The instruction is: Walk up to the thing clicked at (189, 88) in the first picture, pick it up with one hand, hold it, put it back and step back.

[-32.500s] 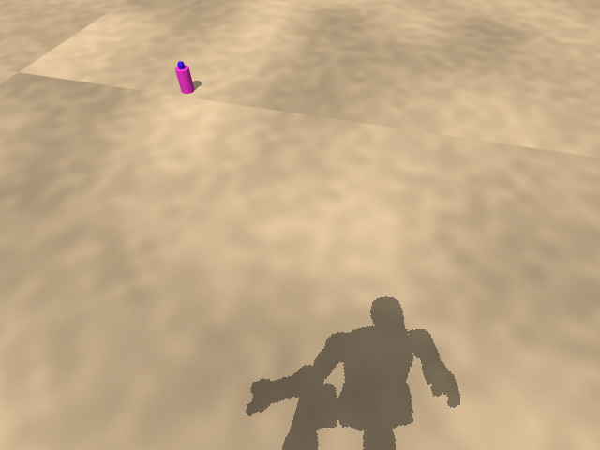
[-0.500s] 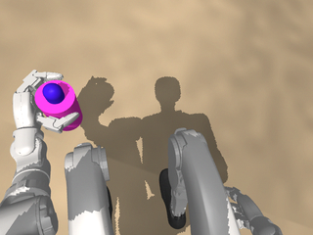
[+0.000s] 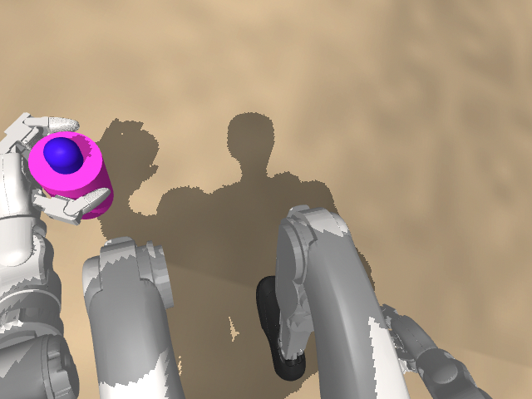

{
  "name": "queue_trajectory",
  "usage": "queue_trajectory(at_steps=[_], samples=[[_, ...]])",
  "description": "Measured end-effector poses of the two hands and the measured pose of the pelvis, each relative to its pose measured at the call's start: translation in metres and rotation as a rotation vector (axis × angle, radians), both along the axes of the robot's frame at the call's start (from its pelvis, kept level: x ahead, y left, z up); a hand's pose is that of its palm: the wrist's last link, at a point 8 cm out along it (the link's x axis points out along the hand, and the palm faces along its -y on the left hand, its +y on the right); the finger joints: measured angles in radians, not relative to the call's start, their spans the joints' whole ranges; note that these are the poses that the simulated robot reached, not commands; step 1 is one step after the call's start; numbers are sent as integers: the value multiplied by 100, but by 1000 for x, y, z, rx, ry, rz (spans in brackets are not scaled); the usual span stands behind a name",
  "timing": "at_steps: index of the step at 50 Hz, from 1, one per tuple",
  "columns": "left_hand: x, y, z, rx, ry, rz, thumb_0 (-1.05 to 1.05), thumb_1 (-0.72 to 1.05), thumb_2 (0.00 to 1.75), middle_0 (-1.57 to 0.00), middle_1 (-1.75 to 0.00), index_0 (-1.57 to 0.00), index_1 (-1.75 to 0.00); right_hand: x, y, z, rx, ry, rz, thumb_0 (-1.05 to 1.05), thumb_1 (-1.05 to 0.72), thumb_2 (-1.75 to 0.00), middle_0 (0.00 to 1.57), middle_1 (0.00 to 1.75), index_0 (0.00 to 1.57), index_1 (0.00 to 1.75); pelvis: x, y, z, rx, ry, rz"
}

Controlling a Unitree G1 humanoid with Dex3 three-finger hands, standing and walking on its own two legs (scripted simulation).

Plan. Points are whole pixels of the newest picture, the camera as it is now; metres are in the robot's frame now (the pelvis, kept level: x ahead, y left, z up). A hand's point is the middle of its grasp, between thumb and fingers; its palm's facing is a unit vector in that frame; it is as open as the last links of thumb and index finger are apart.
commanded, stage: crouch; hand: left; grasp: from the side
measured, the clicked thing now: (75, 175) +0.43 +0.22 -0.12
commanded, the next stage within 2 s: lower in 0.02 s
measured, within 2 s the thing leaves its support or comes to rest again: rests again in 1.74 s
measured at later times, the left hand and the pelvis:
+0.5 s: hand (81, 182) +0.43 +0.22 -0.16, palm faces +0.07 -1.00 -0.02, open 11.0 cm; pelvis +0.00 +0.00 -0.02, yaw -3 degrees
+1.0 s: hand (86, 183) +0.44 +0.22 -0.19, palm faces +0.10 -1.00 -0.01, open 11.0 cm; pelvis -0.01 +0.01 -0.02, yaw -5 degrees
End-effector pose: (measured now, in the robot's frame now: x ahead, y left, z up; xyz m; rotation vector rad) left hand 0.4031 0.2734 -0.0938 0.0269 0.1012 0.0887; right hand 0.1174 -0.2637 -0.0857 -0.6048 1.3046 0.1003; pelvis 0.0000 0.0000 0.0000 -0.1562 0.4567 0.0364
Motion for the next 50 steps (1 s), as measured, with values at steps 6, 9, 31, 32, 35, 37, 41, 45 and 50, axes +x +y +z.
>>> queue_trajectory(at_steps=[6, 9, 31, 32, 35, 37, 41, 45, 50], samples=[[3, -4, -14, -20, 2, 1, 0, -48, 105, -63, -96, -68, -95, -4, 0, 1, -18, 19, 9, 0, -93, -91, 20, 30, 21, 30, 0, 2, -5, -14, -13, -8], [2, -3, -20, -20, 3, 2, 0, -48, 105, -63, -96, -68, -95, -7, 1, 1, -27, 35, 12, 0, -93, -91, 20, 30, 21, 30, 1, 2, -6, -18, -15, -10], [9, -3, -74, -34, 22, 6, 0, -48, 105, -63, -96, -68, -94, -6, 3, 12, -112, 101, 153, 0, -94, -91, 20, 30, 21, 30, -2, 7, -18, -67, -92, -33], [9, -3, -76, -34, 21, 8, 0, -48, 105, -64, -96, -68, -94, -6, 3, 13, -116, 102, 160, 0, -93, -91, 20, 30, 21, 30, -2, 7, -18, -70, -95, -35], [11, -2, -79, -27, 22, 7, 0, -48, 105, -64, -96, -68, -94, -5, 4, 14, -127, 102, 177, 0, -93, -91, 20, 30, 21, 30, -3, 8, -19, -79, -106, -38], [12, -1, -80, -20, 24, 2, 0, -48, 105, -64, -96, -68, -94, -6, 5, 15, -133, 103, 187, 0, -93, -91, 20, 30, 21, 30, -4, 9, -20, -85, -112, -39], [12, 1, -85, -14, 28, 3, 0, -48, 105, -64, -96, -68, -94, -8, 7, 17, -139, 111, 205, 0, -93, -91, 20, 30, 21, 30, -6, 11, -21, -94, -124, -42], [11, 1, -90, -16, 30, 6, 0, -48, 105, -64, -95, -68, -94, -10, 9, 18, -143, 124, 223, 0, -93, -90, 20, 30, 21, 30, -7, 12, -21, -100, -133, -46], [12, -2, -97, -26, 32, 11, 0, -48, 105, -64, -95, -68, -93, -10, 10, 20, -151, 139, 245, 0, -92, -90, 20, 30, 21, 30, -7, 12, -22, -108, -141, -49]])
